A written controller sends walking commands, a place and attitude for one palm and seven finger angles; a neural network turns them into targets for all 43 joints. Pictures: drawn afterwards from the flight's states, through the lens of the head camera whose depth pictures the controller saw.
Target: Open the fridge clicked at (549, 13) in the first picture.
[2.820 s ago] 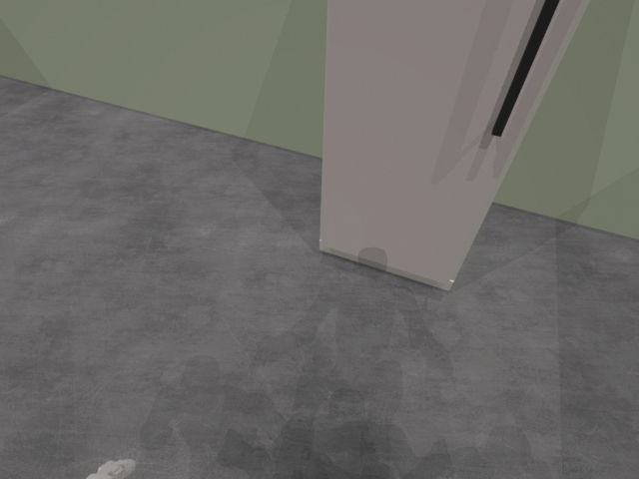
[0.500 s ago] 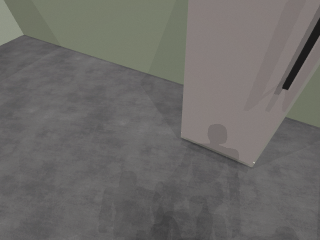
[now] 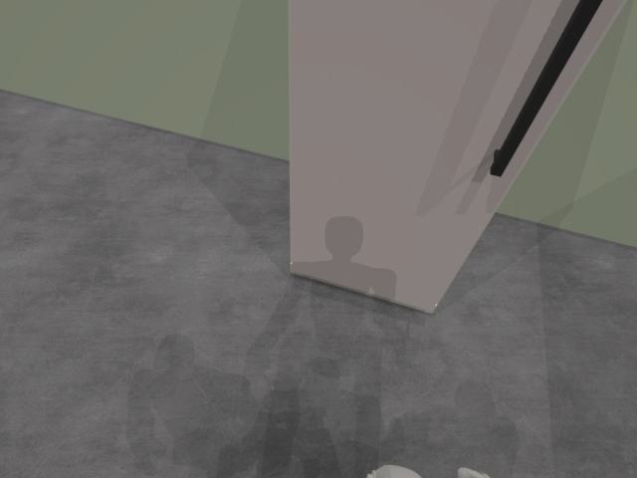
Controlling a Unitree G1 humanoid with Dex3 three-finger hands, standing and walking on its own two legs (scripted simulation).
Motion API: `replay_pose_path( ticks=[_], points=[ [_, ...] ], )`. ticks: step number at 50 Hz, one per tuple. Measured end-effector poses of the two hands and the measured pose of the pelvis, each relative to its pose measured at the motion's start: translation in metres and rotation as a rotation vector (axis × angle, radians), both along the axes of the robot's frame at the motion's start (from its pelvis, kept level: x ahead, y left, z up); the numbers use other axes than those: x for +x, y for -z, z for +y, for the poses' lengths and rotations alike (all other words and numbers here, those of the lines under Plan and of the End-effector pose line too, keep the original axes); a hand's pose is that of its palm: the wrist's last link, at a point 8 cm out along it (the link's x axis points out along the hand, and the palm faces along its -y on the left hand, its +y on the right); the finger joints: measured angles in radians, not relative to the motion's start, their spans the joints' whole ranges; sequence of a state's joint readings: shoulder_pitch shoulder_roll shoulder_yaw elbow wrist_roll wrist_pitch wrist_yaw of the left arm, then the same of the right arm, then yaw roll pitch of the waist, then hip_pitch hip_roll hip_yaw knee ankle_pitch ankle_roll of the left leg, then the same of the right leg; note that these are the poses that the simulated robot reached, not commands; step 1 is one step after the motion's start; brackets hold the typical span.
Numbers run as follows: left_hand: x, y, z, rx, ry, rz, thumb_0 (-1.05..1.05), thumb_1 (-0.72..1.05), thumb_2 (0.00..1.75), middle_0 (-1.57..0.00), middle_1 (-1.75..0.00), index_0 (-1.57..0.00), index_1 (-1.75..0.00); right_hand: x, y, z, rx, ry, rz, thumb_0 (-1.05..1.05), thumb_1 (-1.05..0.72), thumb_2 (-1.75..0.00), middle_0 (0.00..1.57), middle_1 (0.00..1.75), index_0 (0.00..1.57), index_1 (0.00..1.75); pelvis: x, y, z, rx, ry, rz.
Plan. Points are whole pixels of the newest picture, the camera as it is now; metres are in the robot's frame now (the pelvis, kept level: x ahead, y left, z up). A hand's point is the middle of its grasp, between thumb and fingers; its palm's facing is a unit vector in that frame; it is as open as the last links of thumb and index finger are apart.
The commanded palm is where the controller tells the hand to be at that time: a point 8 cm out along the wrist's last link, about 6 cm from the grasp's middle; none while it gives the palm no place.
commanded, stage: turn to face it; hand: right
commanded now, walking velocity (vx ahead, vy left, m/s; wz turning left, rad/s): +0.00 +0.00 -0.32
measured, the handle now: (563, 40) +0.70 -0.28 +0.22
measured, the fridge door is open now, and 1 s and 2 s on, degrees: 0 0 0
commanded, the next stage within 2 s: take the last steps up to it in 0.24 s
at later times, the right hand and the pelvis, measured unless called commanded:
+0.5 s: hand out of the picture +0.03 -0.25 -0.17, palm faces +0.17 +0.96 -0.23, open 7.4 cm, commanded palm none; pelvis +0.03 -0.04 +0.01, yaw -8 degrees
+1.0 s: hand out of the picture +0.01 -0.13 -0.16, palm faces +0.29 +0.94 -0.15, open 7.4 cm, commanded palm none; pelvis +0.13 -0.01 +0.01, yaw -13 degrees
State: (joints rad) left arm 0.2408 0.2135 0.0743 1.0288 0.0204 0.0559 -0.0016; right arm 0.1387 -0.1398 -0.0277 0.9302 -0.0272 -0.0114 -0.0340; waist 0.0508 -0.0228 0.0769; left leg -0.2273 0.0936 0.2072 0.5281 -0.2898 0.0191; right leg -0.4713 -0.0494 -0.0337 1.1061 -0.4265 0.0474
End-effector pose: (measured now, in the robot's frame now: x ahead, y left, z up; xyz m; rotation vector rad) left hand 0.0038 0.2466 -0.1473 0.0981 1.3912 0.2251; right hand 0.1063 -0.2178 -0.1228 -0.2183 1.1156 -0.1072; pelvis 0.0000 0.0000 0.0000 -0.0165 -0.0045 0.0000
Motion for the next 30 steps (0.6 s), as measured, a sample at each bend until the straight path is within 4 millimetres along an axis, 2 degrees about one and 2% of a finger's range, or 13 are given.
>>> replay_pose_path(
  ticks=[4, 8, 10, 13, 18, 23, 26, 30],
  points=[
    [0.054, -0.009, 0.003, 0.047, 0.095, -0.071, 0.01, 0.91, 0.9, -0.19, -0.3, -0.2, -0.29, -0.034, 0.01, -0.028, -0.016, 0.088, 0.073, -0.01, -0.92, -0.9, 0.2, 0.3, 0.2, 0.3, 0.006, 0.002, -0.008, 0.007, 0.038, 0.004],
    [0.104, -0.016, -0.011, 0.094, 0.194, -0.143, 0.01, 0.91, 0.9, -0.19, -0.3, -0.2, -0.29, -0.071, 0.028, -0.06, -0.012, 0.169, 0.154, 0.0, -0.92, -0.9, 0.2, 0.3, 0.2, 0.3, 0.013, 0.011, -0.023, 0.029, 0.078, 0.006],
    [0.123, -0.018, -0.022, 0.111, 0.236, -0.182, 0.01, 0.91, 0.9, -0.19, -0.3, -0.2, -0.29, -0.087, 0.039, -0.074, -0.007, 0.206, 0.196, 0.0, -0.91, -0.9, 0.2, 0.3, 0.2, 0.3, 0.015, 0.017, -0.032, 0.026, 0.091, 0.007],
    [0.139, -0.027, -0.039, 0.114, 0.275, -0.216, 0.0, 0.91, 0.9, -0.19, -0.3, -0.2, -0.29, -0.103, 0.039, -0.087, -0.011, 0.239, 0.254, 0.0, -0.91, -0.9, 0.2, 0.3, 0.2, 0.3, 0.018, 0.012, -0.039, 0.028, 0.096, 0.003],
    [0.144, -0.034, -0.06, 0.087, 0.302, -0.221, 0.0, 0.9, 0.9, -0.2, -0.3, -0.2, -0.3, -0.105, 0.025, -0.092, 0.002, 0.26, 0.247, 0.0, -0.91, -0.9, 0.2, 0.3, 0.19, 0.3, 0.02, 0.0, -0.046, 0.037, 0.124, 0.001],
    [0.133, -0.028, -0.072, 0.032, 0.297, -0.208, 0.0, 0.9, 0.9, -0.2, -0.3, -0.21, -0.3, -0.095, 0.015, -0.084, 0.007, 0.257, 0.203, 0.0, -0.91, -0.9, 0.2, 0.3, 0.19, 0.3, 0.023, -0.005, -0.045, 0.026, 0.142, -0.007],
    [0.12, -0.022, -0.067, 0.015, 0.263, -0.191, 0.0, 0.92, 0.9, -0.2, -0.3, -0.21, -0.3, -0.085, 0.011, -0.074, 0.013, 0.24, 0.183, 0.0, -0.91, -0.9, 0.2, 0.3, 0.19, 0.3, 0.028, -0.005, -0.04, 0.015, 0.146, -0.012],
    [0.097, -0.009, -0.049, -0.006, 0.223, -0.127, 0.0, 0.92, 0.9, -0.2, -0.3, -0.21, -0.3, -0.064, 0.008, -0.054, 0.017, 0.213, 0.15, 0.0, -0.91, -0.9, 0.2, 0.3, 0.2, 0.3, 0.037, -0.003, -0.028, -0.004, 0.149, -0.018]
  ],
)
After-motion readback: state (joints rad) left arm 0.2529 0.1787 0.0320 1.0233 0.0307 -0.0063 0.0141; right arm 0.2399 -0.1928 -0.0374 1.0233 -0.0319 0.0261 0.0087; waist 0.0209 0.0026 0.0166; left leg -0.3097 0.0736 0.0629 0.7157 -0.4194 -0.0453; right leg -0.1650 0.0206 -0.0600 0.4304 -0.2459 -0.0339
